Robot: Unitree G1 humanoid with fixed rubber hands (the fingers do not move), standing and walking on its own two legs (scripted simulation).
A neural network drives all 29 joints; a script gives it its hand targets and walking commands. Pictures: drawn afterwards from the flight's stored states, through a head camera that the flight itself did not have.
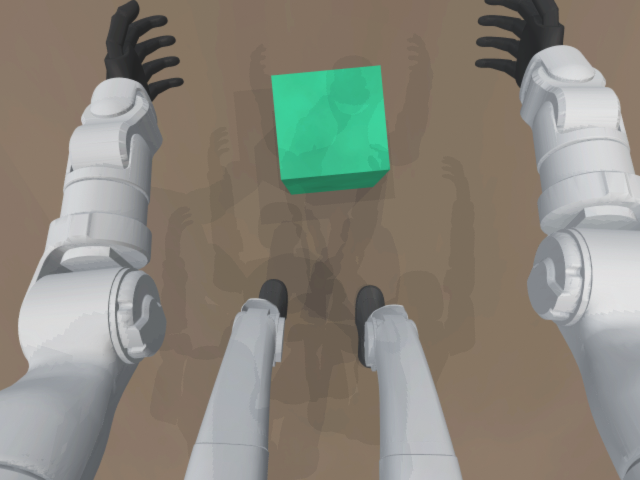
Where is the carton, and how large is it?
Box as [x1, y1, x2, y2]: [271, 65, 389, 194]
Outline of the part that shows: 379,65 271,76 281,180 291,194 372,186 389,169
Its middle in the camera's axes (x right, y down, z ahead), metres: +0.02 -0.23 +0.86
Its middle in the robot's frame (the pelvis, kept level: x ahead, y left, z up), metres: +0.57 +0.01 -0.54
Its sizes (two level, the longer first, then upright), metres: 0.210 0.200 0.250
